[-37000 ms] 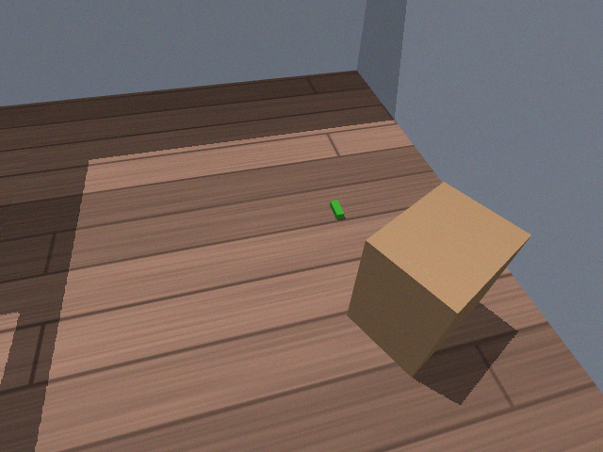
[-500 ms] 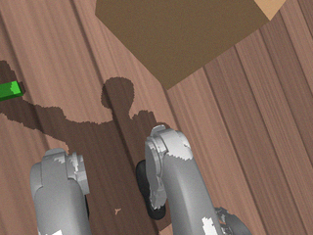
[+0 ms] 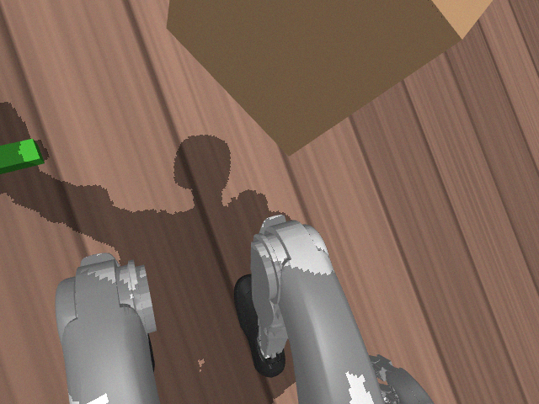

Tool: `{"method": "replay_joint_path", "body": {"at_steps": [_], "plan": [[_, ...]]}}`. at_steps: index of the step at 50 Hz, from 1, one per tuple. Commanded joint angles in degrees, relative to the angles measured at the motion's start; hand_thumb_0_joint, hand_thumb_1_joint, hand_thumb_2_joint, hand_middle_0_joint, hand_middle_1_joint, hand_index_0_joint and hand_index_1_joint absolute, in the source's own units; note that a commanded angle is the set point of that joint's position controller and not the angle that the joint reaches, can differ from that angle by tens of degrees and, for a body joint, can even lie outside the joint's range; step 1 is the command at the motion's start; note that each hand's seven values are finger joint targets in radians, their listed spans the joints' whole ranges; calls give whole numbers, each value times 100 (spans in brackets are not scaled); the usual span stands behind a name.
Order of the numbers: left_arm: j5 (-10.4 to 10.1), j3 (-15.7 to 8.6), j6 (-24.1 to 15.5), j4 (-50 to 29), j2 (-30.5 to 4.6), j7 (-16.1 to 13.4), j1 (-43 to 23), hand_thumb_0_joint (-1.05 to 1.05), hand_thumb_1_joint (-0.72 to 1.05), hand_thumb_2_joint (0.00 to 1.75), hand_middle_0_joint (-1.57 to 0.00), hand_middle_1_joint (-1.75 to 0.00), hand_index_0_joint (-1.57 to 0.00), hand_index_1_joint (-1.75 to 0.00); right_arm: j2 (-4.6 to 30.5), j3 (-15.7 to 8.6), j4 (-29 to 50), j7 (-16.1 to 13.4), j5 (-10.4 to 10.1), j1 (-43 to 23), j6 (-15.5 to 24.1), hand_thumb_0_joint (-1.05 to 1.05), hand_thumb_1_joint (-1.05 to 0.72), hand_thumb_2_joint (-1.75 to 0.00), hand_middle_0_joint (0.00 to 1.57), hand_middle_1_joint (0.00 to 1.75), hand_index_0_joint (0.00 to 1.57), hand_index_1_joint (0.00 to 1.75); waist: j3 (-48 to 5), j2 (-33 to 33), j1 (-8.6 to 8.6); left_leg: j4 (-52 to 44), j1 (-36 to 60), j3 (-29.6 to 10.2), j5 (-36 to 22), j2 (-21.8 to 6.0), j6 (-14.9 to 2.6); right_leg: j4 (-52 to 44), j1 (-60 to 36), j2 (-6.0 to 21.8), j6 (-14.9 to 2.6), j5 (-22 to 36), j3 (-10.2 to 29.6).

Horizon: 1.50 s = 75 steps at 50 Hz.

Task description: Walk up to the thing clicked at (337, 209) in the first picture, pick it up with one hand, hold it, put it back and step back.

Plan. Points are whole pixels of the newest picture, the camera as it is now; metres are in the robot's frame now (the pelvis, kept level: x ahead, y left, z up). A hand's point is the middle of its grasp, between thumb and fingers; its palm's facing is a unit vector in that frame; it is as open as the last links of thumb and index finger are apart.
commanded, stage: rise first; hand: left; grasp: from above
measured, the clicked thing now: (6, 158) +0.50 +0.30 -0.31
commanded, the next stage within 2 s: approach in 0.14 s
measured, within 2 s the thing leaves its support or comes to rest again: neither
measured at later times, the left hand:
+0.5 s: hand out of the picture +0.48 +0.31 -0.18, palm faces -0.41 -0.08 -0.91, open 13.4 cm
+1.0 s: hand out of the picture +0.47 +0.33 -0.19, palm faces -0.47 -0.13 -0.87, open 13.7 cm
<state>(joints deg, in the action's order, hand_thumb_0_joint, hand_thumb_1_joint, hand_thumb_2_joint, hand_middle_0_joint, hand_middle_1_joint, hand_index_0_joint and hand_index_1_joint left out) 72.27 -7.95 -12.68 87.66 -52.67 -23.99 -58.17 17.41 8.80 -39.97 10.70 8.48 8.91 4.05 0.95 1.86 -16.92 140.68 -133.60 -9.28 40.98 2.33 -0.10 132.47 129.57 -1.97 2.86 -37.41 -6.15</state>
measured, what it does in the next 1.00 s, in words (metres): stands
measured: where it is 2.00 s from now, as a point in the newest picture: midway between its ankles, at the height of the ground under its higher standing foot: (204, 367)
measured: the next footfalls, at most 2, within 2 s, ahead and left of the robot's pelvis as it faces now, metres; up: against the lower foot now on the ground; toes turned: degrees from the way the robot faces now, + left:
none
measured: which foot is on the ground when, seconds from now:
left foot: down 0.00-1.00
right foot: down 0.00-1.00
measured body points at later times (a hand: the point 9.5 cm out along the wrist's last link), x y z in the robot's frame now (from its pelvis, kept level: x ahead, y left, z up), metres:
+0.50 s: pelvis +0.00 +0.00 +0.00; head +0.26 +0.10 +0.35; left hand +0.50 +0.32 -0.13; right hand +0.04 -0.27 -0.08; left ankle +0.07 +0.12 -0.29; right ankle +0.11 -0.12 -0.29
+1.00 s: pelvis +0.00 -0.01 +0.00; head +0.27 +0.07 +0.35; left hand +0.49 +0.33 -0.14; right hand +0.03 -0.27 -0.09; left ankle +0.07 +0.12 -0.29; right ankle +0.11 -0.12 -0.29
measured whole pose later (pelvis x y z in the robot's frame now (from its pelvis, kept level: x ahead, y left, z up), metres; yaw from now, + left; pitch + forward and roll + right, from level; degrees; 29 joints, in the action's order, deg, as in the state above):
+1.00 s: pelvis +0.00 -0.01 +0.00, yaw +0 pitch +33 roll -10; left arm 65.9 -6.2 -6.4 86.2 -52.6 -18.7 -60.3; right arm 18.8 11.6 -37.2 9.8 7.8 10.1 4.4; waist 4.7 1.6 -18.6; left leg 140.5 -133.4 -9.6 40.3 1.5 0.5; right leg 132.3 130.5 -2.7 2.5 -35.7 -6.4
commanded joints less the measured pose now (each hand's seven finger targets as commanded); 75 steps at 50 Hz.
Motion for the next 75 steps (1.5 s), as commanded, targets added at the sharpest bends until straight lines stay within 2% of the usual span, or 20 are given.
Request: {"method": "replay_joint_path", "body": {"at_steps": [1,5,9,12,14,22,27,31,37,43,44,47,49,51,54,59,62,73,74,75], "plan": [[2,-131,-25,-777,-1527,-200,-1738,0,-37,87,-25,-83,-24,-84,1622,-492,-55,-77,23,1304,8,0,-89,-90,20,30,20,30,-3857,-2390,-143,-1597,3118,420,-1408,-126,-100,-1078,-1919,-103,-459,1394,-499],[-20,-48,-7,-620,-1403,-184,-1625,0,-37,87,-25,-83,-24,-84,1610,-484,-27,-75,12,1276,10,0,-89,-90,20,30,20,30,-3706,-2231,-158,-1608,2911,429,-1263,-110,-126,-1118,-1913,-117,-474,1286,-498],[-43,-190,18,-678,-1653,-169,-1623,0,-35,85,-26,-82,-25,-83,1647,-488,19,-99,3,1258,16,0,-89,-90,20,30,20,30,-3747,-2296,-48,-1639,2947,445,-1198,-113,-118,-1119,-1899,-98,-476,1207,-475],[-19,-65,11,-705,-1489,-145,-1719,0,-43,94,-24,-80,-20,-84,1635,-474,-4,-88,6,1261,16,0,-89,-90,20,30,20,30,-3667,-2286,-160,-1639,2957,412,-1158,-123,-116,-1121,-1818,-115,-476,1179,-497],[-72,-14,-2,-797,-1392,-133,-1815,0,-41,89,-20,-90,-19,-91,1626,-484,16,-93,8,1267,29,0,-89,-89,20,30,20,30,-3712,-2285,-175,-1659,2921,390,-1068,-125,-120,-1127,-1804,-109,-487,1106,-508],[-6,519,47,-820,-584,-313,-2788,0,-44,92,-19,-90,-18,-91,1678,-510,-142,-120,68,1545,148,0,-89,-89,20,30,20,30,-3660,-2519,-653,-1660,3210,272,-1063,-187,-63,-1097,-1443,-103,-471,1198,-616],[232,383,396,-181,-1022,-563,-2967,0,-44,92,-20,-90,-19,-91,1702,-342,-97,-108,114,1631,193,0,-89,-89,20,30,20,30,-3642,-2592,-656,-1520,3055,426,-1398,-163,-85,-1078,-1687,-142,-493,1517,-554],[177,190,773,131,-1275,-694,-2566,0,-44,90,-20,-90,-19,-91,1734,-209,141,-90,72,1476,179,0,-89,-89,20,30,20,30,-3827,-2726,-447,-1590,3026,518,-1589,-147,-105,-1093,-2043,-136,-505,1677,-495],[-276,-75,1154,-280,-1793,-485,-2043,0,-44,90,-20,-88,-19,-89,1764,-134,365,-83,-123,1232,110,0,-89,-89,20,30,20,30,-4254,-2268,-129,-1497,2549,599,-1627,-169,-248,-1146,-2755,-196,-436,1772,-354],[-682,22,967,-534,-1556,61,-1743,0,-46,90,-17,-91,-17,-92,1749,-168,301,-135,-142,1306,51,0,-89,-89,20,30,20,30,-3758,-1661,-338,-1381,1988,540,-1211,-183,-271,-1306,-2878,-215,-438,1336,-347],[-691,-121,847,-797,-1678,144,-1838,0,-46,91,-17,-91,-17,-92,1839,-220,426,-150,-116,1302,70,0,-89,-89,20,30,20,30,-3744,-1671,-411,-1353,1999,508,-1182,-184,-255,-1332,-2831,-199,-450,1261,-378],[-676,167,498,-1178,-1249,395,-2226,0,-46,91,-18,-92,-17,-93,1763,-268,263,-178,-42,1410,74,0,-90,-89,20,30,20,30,-3654,-1904,-587,-1346,2270,453,-952,-201,-180,-1405,-2562,-204,-494,972,-448],[-555,88,267,-1448,-1429,398,-2307,0,-47,92,-17,-94,-16,-95,1816,-342,165,-208,6,1558,60,0,-90,-89,20,30,20,30,-3773,-2063,-589,-1324,2525,424,-988,-210,-129,-1399,-2528,-200,-502,984,-494],[-453,551,107,-1470,-764,401,-2424,0,-47,94,-17,-93,-16,-94,1739,-345,98,-211,26,1598,51,0,-89,-89,20,30,20,30,-3765,-2246,-667,-1368,2818,390,-1017,-209,-71,-1365,-2301,-182,-514,1017,-564],[-279,474,46,-1343,-1016,196,-2525,0,-50,94,-14,-92,-14,-93,1736,-366,35,-212,24,1575,30,0,-89,-89,20,30,20,30,-3811,-2578,-544,-1507,3185,309,-1139,-219,-23,-1222,-2002,-177,-505,1161,-633],[25,527,183,-355,-864,-192,-2211,0,-57,103,-9,-92,-6,-95,1797,-271,65,-158,67,1429,-22,0,-88,-90,20,30,20,30,-3426,-2700,-536,-1688,3314,162,-1582,-211,50,-954,-1565,-128,-515,1506,-742],[156,598,311,271,-761,-336,-2227,0,-56,102,-8,-95,-6,-97,1809,-200,135,-115,89,1381,8,0,-88,-90,20,30,20,30,-2975,-2516,-737,-1648,3130,127,-1607,-227,17,-937,-1439,-126,-505,1550,-739],[191,208,339,440,-1729,-994,-2633,0,-52,96,-11,-93,-10,-95,1981,124,393,-85,204,1223,435,0,-89,-90,20,30,20,30,-3071,-2425,-868,-1361,2761,316,-975,-235,-146,-1064,-1881,-204,-451,1156,-649],[228,49,338,214,-1973,-1041,-2705,0,-53,98,-9,-96,-8,-97,2031,150,442,-79,221,1259,481,0,-89,-90,20,30,20,30,-3213,-2505,-878,-1333,2828,323,-1089,-248,-148,-1065,-2037,-218,-435,1238,-666],[194,103,353,351,-1930,-1079,-2665,0,-54,99,-9,-95,-7,-96,2025,191,398,-74,231,1283,496,0,-89,-90,20,30,20,30,-3381,-2591,-845,-1299,2872,330,-1210,-256,-133,-1041,-2147,-214,-438,1351,-663]]}}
